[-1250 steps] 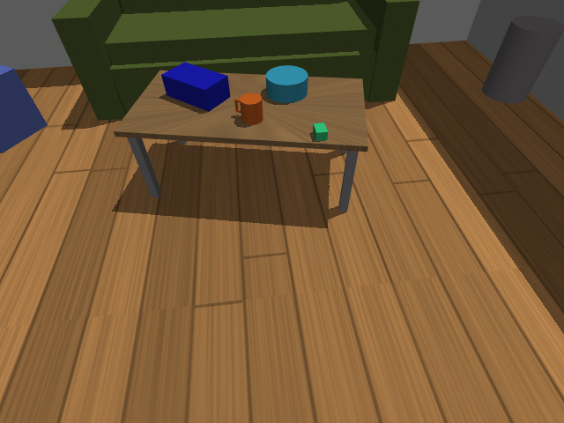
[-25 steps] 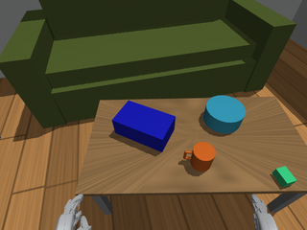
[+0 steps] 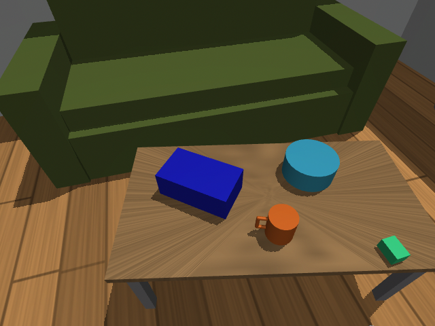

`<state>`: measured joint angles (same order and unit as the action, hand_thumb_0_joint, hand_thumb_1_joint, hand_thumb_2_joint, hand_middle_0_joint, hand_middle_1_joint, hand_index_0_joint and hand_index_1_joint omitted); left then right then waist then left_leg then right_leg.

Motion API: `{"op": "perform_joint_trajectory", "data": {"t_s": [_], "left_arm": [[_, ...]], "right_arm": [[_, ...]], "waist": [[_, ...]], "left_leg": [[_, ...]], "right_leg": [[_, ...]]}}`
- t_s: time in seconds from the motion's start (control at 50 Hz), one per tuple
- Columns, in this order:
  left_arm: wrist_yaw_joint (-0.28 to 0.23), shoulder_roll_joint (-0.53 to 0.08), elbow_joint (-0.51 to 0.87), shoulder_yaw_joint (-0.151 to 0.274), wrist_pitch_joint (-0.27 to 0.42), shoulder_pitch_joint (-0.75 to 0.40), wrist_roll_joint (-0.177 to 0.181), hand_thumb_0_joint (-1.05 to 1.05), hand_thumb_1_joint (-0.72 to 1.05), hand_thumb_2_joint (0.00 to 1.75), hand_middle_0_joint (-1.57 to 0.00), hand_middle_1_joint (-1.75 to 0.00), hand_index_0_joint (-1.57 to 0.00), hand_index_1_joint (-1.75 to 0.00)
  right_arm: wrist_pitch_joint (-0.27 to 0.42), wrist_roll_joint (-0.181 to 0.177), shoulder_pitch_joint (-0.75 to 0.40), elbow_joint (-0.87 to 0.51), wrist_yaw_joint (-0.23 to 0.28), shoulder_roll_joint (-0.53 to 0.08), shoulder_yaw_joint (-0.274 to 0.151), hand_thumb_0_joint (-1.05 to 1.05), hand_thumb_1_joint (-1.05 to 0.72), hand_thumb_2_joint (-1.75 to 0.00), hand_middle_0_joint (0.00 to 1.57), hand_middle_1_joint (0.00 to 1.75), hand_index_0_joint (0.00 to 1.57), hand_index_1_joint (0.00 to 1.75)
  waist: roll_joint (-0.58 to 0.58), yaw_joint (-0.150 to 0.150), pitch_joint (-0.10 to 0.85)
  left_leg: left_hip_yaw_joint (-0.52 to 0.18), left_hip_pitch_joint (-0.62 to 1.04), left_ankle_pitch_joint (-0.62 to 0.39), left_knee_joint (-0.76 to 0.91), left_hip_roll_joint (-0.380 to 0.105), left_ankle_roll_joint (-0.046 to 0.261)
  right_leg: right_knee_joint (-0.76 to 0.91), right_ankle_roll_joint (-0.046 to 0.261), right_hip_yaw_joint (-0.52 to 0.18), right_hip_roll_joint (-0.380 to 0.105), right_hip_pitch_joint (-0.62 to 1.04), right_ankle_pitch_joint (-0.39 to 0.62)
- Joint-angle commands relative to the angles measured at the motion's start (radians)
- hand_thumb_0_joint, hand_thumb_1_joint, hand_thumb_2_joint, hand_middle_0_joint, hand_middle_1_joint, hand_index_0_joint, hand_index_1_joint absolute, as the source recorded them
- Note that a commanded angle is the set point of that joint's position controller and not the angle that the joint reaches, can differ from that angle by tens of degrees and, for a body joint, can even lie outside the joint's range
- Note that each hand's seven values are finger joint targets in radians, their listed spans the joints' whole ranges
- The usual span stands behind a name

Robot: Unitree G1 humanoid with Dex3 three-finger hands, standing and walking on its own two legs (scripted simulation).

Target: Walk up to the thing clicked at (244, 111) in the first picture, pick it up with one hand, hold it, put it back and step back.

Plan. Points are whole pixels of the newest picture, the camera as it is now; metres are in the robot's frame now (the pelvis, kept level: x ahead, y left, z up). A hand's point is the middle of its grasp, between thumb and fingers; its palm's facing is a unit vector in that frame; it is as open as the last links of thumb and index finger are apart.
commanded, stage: stand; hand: right
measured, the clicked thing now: (275, 224) +0.49 -0.16 -0.28
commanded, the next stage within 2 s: none
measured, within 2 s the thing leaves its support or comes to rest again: neither
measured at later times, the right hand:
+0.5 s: hand out of the picture +0.06 -0.23 -0.12, palm faces +0.00 +0.93 -0.36, open 7.4 cm
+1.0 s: hand out of the picture +0.06 -0.23 -0.12, palm faces +0.00 +0.94 -0.35, open 7.4 cm
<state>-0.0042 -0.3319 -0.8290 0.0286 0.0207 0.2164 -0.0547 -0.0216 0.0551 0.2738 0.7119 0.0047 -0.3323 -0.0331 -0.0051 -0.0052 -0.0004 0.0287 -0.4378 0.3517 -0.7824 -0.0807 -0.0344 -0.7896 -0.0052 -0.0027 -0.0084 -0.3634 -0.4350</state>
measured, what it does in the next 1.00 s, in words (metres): stands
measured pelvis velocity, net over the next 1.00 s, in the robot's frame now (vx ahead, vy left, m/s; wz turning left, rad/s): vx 0.00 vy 0.03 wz -0.01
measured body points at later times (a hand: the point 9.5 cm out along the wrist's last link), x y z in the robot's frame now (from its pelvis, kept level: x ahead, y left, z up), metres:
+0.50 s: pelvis +0.00 +0.01 +0.03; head +0.00 +0.03 +0.48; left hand +0.07 +0.30 -0.11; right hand +0.06 -0.28 -0.09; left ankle +0.04 +0.15 -0.71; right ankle -0.01 -0.13 -0.71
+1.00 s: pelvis +0.00 +0.03 +0.04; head +0.01 +0.04 +0.49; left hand +0.05 +0.32 -0.11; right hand +0.06 -0.28 -0.09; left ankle +0.04 +0.15 -0.71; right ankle -0.01 -0.13 -0.71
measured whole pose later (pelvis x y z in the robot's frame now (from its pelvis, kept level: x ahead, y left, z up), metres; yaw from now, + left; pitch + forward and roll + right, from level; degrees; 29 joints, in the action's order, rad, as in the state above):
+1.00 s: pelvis +0.00 +0.03 +0.04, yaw -1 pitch -3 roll +0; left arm 0.00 -0.35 -1.16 0.01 0.00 0.15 -0.02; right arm 0.00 0.02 0.12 1.15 0.00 -0.33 -0.01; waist 0.02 -0.01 -0.06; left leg 0.07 -0.16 0.15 -0.37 -0.04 0.00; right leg -0.34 -0.05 -0.02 -0.04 -0.08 -0.20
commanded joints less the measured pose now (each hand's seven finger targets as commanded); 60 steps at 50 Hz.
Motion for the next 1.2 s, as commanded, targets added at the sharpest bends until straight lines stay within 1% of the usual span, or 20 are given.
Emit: {"op": "perform_joint_trajectory", "data": {"t_s": [0.0,0.04,0.06,0.08,0.1,0.14,0.16,0.18,0.3,0.42,0.58,0.74,0.78,0.82,0.94,0.98,1.02,1.06,1.12,1.18], "left_arm": [[-0.008,-0.176,0.037,0.049,0.029,-0.050,0.007,0.00,0.90,0.90,-0.20,-0.30,-0.20,-0.30],[-0.011,-0.185,-0.002,0.048,0.024,-0.030,0.015,0.00,0.90,0.90,-0.20,-0.30,-0.20,-0.30],[-0.012,-0.191,-0.017,0.047,0.021,-0.038,0.017,0.00,0.90,0.90,-0.20,-0.30,-0.20,-0.30],[-0.013,-0.188,-0.032,0.046,0.019,-0.042,0.019,0.00,0.90,0.90,-0.20,-0.30,-0.20,-0.30],[-0.015,-0.195,-0.050,0.045,0.016,-0.030,0.022,0.00,0.90,0.90,-0.20,-0.30,-0.20,-0.30],[-0.016,-0.195,-0.079,0.041,0.010,-0.037,0.026,0.00,0.90,0.90,-0.20,-0.30,-0.20,-0.30],[-0.017,-0.199,-0.098,0.038,0.007,-0.022,0.027,0.00,0.90,0.90,-0.20,-0.30,-0.20,-0.30],[-0.017,-0.200,-0.105,0.037,0.004,-0.039,0.029,0.00,0.90,0.90,-0.20,-0.30,-0.20,-0.30],[-0.015,-0.204,-0.173,0.026,-0.002,-0.044,0.034,0.00,0.90,0.90,-0.20,-0.30,-0.20,-0.30],[-0.012,-0.196,-0.219,0.017,-0.001,-0.059,0.032,0.00,0.90,0.90,-0.20,-0.30,-0.20,-0.30],[-0.008,-0.195,-0.250,0.014,-0.005,-0.099,0.031,0.00,0.90,0.90,-0.20,-0.30,-0.20,-0.30],[-0.006,-0.202,-0.274,0.010,-0.004,-0.092,0.031,0.00,0.90,0.90,-0.20,-0.30,-0.20,-0.30],[-0.007,-0.202,-0.270,0.010,-0.002,-0.098,0.032,0.00,0.90,0.90,-0.20,-0.30,-0.20,-0.30],[-0.008,-0.206,-0.273,0.010,-0.001,-0.103,0.032,0.00,0.90,0.90,-0.20,-0.30,-0.20,-0.30],[-0.006,-0.211,-0.279,0.009,-0.003,-0.089,0.035,0.00,0.90,0.90,-0.20,-0.30,-0.20,-0.30],[-0.006,-0.212,-0.279,0.010,-0.002,-0.083,0.034,0.00,0.90,0.90,-0.20,-0.30,-0.20,-0.30],[-0.007,-0.215,-0.275,0.010,0.002,-0.088,0.034,0.00,0.90,0.90,-0.20,-0.30,-0.20,-0.30],[-0.008,-0.213,-0.274,0.009,0.004,-0.093,0.035,0.00,0.90,0.90,-0.20,-0.30,-0.20,-0.30],[-0.009,-0.213,-0.271,0.009,0.005,-0.092,0.037,0.00,0.90,0.90,-0.20,-0.30,-0.20,-0.30],[-0.011,-0.214,-0.267,0.009,0.005,-0.091,0.038,0.00,0.90,0.90,-0.20,-0.30,-0.20,-0.30]], "right_arm": [[0.063,-0.007,-0.061,0.004,0.014,-0.155,-0.044,0.00,-0.64,-0.90,0.20,0.30,0.20,0.30],[0.062,-0.012,-0.065,0.057,0.016,-0.166,-0.043,0.00,-0.80,-0.90,0.20,0.30,0.20,0.30],[0.062,-0.014,-0.061,0.080,0.016,-0.166,-0.038,0.00,-0.88,-0.90,0.20,0.30,0.20,0.30],[0.061,-0.015,-0.056,0.105,0.017,-0.170,-0.036,0.00,-0.90,-0.90,0.20,0.30,0.20,0.30],[0.059,-0.018,-0.063,0.127,0.019,-0.175,-0.035,0.00,-0.90,-0.90,0.20,0.30,0.20,0.30],[0.056,-0.018,-0.056,0.170,0.023,-0.180,-0.029,0.00,-0.90,-0.90,0.20,0.30,0.20,0.30],[0.056,-0.019,-0.069,0.190,0.023,-0.179,-0.026,0.00,-0.90,-0.90,0.20,0.30,0.20,0.30],[0.054,-0.022,-0.067,0.203,0.024,-0.181,-0.023,0.00,-0.90,-0.90,0.20,0.30,0.20,0.30],[0.055,-0.028,-0.104,0.278,0.024,-0.191,-0.012,0.00,-0.90,-0.90,0.20,0.30,0.20,0.30],[0.057,-0.030,-0.127,0.329,0.023,-0.193,-0.008,0.00,-0.90,-0.90,0.20,0.30,0.20,0.30],[0.059,-0.032,-0.158,0.360,0.023,-0.205,-0.010,0.00,-0.90,-0.90,0.20,0.30,0.20,0.30],[0.053,-0.036,-0.190,0.375,0.016,-0.217,-0.013,0.00,-0.90,-0.90,0.20,0.30,0.20,0.30],[0.052,-0.036,-0.191,0.376,0.015,-0.221,-0.015,0.00,-0.90,-0.90,0.20,0.30,0.20,0.30],[0.051,-0.037,-0.196,0.376,0.013,-0.216,-0.015,0.00,-0.90,-0.90,0.20,0.30,0.20,0.30],[0.046,-0.037,-0.196,0.384,0.010,-0.223,-0.015,0.00,-0.90,-0.90,0.20,0.30,0.20,0.30],[0.045,-0.038,-0.201,0.383,0.008,-0.225,-0.015,0.00,-0.90,-0.90,0.20,0.30,0.20,0.30],[0.048,-0.040,-0.196,0.383,0.007,-0.216,-0.013,0.00,-0.90,-0.90,0.20,0.30,0.20,0.30],[0.049,-0.040,-0.195,0.385,0.009,-0.214,-0.012,0.00,-0.90,-0.90,0.20,0.30,0.20,0.30],[0.049,-0.041,-0.198,0.386,0.008,-0.223,-0.011,0.00,-0.90,-0.90,0.20,0.30,0.20,0.30],[0.051,-0.042,-0.199,0.384,0.010,-0.223,-0.010,0.00,-0.90,-0.90,0.20,0.30,0.20,0.30]], "waist": [[0.026,-0.005,0.066],[0.029,0.001,0.058],[0.038,-0.006,0.046],[0.018,-0.007,0.059],[0.031,-0.001,0.057],[0.023,-0.007,0.046],[0.030,0.001,0.036],[0.026,-0.007,0.016],[0.004,0.003,-0.026],[-0.017,0.004,-0.034],[-0.023,0.002,-0.023],[0.000,0.002,-0.040],[-0.002,0.002,-0.028],[0.013,0.000,-0.010],[-0.007,-0.002,-0.042],[-0.003,0.001,-0.035],[0.016,-0.003,-0.001],[0.016,-0.006,0.002],[0.007,-0.004,0.007],[0.004,0.000,0.036]], "left_leg": [[-0.067,0.165,-0.182,0.154,-0.017,0.082],[-0.065,0.204,-0.210,0.170,-0.021,0.081],[-0.063,0.218,-0.221,0.192,-0.023,0.078],[-0.059,0.224,-0.271,0.197,-0.027,0.078],[-0.056,0.235,-0.278,0.206,-0.026,0.074],[-0.054,0.251,-0.299,0.245,-0.033,0.071],[-0.051,0.268,-0.295,0.250,-0.030,0.067],[-0.054,0.262,-0.290,0.284,-0.034,0.064],[-0.064,0.276,-0.238,0.382,-0.047,0.054],[-0.069,0.297,-0.195,0.436,-0.052,0.050],[-0.076,0.305,-0.181,0.489,-0.060,0.049],[-0.079,0.310,-0.120,0.507,-0.055,0.050],[-0.078,0.311,-0.125,0.504,-0.055,0.051],[-0.076,0.323,-0.173,0.493,-0.058,0.055],[-0.085,0.299,-0.078,0.519,-0.057,0.052],[-0.087,0.300,-0.075,0.518,-0.059,0.055],[-0.073,0.329,-0.174,0.495,-0.057,0.056],[-0.065,0.345,-0.223,0.482,-0.057,0.056],[-0.065,0.349,-0.245,0.475,-0.058,0.058],[-0.060,0.364,-0.350,0.459,-0.063,0.059]], "right_leg": [[0.240,0.068,-0.116,-0.065,-0.010,0.221],[0.275,0.064,-0.123,-0.072,0.012,0.251],[0.288,0.062,-0.120,-0.070,0.012,0.257],[0.290,0.060,-0.114,-0.072,0.056,0.319],[0.308,0.058,-0.119,-0.078,0.071,0.338],[0.334,0.056,-0.117,-0.077,0.101,0.347],[0.359,0.053,-0.121,-0.083,0.101,0.353],[0.371,0.050,-0.114,-0.078,0.111,0.328],[0.444,0.036,-0.101,-0.082,0.166,0.272],[0.484,0.027,-0.095,-0.088,0.194,0.268],[0.496,0.017,-0.084,-0.095,0.222,0.291],[0.518,0.010,-0.079,-0.098,0.191,0.242],[0.518,0.009,-0.080,-0.103,0.201,0.250],[0.518,0.011,-0.083,-0.111,0.214,0.274],[0.525,0.013,-0.078,-0.104,0.191,0.225],[0.525,0.013,-0.077,-0.105,0.195,0.233],[0.523,0.014,-0.085,-0.116,0.217,0.281],[0.521,0.012,-0.084,-0.118,0.216,0.311],[0.526,0.009,-0.083,-0.121,0.226,0.335],[0.516,0.005,-0.075,-0.124,0.256,0.406]]}}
